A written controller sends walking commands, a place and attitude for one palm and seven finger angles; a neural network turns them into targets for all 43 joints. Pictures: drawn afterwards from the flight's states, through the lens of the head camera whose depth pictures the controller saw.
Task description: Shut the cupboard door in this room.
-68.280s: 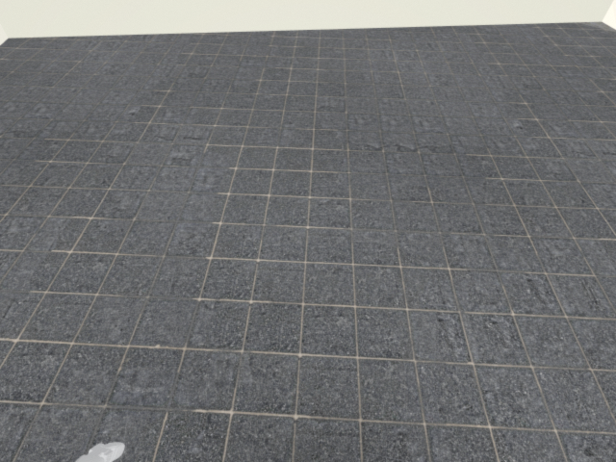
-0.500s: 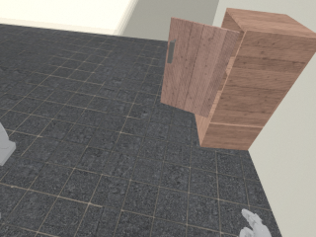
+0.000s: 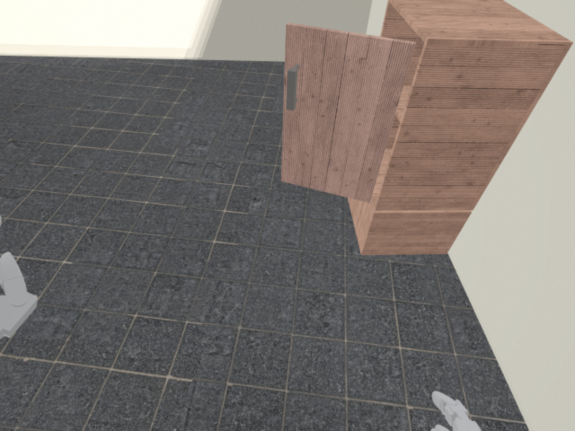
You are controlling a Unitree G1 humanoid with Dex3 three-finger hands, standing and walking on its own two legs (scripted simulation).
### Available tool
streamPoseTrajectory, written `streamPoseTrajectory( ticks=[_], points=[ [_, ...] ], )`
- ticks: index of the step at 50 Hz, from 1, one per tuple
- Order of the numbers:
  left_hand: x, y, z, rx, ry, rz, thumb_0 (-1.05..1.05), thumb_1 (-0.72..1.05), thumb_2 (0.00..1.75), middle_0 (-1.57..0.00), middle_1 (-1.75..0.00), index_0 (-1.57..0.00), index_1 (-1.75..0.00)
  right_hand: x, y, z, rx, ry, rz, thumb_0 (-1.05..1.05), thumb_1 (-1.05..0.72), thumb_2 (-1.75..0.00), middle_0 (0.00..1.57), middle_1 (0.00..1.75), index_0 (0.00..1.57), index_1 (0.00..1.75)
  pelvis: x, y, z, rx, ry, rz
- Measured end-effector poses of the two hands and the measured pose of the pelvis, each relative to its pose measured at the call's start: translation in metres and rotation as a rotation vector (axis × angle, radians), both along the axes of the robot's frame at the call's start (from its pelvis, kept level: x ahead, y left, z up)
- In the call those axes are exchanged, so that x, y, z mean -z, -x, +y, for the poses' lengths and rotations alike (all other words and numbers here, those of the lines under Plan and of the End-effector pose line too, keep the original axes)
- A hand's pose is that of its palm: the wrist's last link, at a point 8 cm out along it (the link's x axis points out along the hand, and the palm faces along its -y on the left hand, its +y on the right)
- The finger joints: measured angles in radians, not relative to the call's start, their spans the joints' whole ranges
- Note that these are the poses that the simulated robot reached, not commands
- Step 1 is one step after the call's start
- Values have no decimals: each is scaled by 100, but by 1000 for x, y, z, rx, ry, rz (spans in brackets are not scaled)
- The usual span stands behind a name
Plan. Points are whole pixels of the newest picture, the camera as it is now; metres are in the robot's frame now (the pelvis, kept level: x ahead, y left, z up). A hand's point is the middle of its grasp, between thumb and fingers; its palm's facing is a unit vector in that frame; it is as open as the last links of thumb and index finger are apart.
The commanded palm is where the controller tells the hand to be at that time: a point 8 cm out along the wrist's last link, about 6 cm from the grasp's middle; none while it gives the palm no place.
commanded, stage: stop stepping back and stand still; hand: left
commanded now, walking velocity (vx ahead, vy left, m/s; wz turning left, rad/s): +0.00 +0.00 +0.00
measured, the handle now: (293, 87) +1.09 +0.01 -0.03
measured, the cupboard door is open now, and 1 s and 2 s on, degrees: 69 69 69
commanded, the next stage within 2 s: let the arm hang, fingers relaxed in 0.24 s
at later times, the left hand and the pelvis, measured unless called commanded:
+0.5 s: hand (117, 392) +0.19 +0.24 -0.04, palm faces +0.08 -0.91 -0.41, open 7.4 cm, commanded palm none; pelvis +0.00 +0.01 +0.00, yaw +1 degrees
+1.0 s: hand out of the picture -0.10 +0.20 -0.16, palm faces +0.04 -0.98 -0.22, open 7.3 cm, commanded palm none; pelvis -0.02 +0.02 +0.01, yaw +0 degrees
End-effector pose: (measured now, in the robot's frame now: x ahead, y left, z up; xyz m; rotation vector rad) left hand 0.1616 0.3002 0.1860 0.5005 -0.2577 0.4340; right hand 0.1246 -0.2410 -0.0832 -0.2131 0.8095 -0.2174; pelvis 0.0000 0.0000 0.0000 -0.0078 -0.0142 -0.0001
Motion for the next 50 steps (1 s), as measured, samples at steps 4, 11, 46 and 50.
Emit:
streamPoseTrajectory(
  ticks=[4,11,46,50],
  points=[
    [-12,-8,-8,32,-45,-16,2,89,90,-22,-30,-21,-30,-15,-18,-2,-16,-4,-61,2,-91,-90,20,30,20,30,-6,-4,-6,2,9,23],
    [-7,-13,-11,30,-57,41,1,89,90,-22,-30,-21,-30,-18,-39,-7,-17,-17,-83,1,-91,-90,20,30,20,30,-6,-12,-9,13,9,39],
    [312,252,-46,-281,632,1729,0,94,90,-20,-30,-20,-30,48,165,35,50,-112,652,1,-91,-90,20,30,20,30,-13,19,18,-13,5,-7],
    [310,258,-50,-284,635,1739,1,92,90,-20,-30,-20,-30,52,172,43,64,-139,653,1,-91,-90,20,30,20,30,-13,20,20,-6,0,-8]
  ],
)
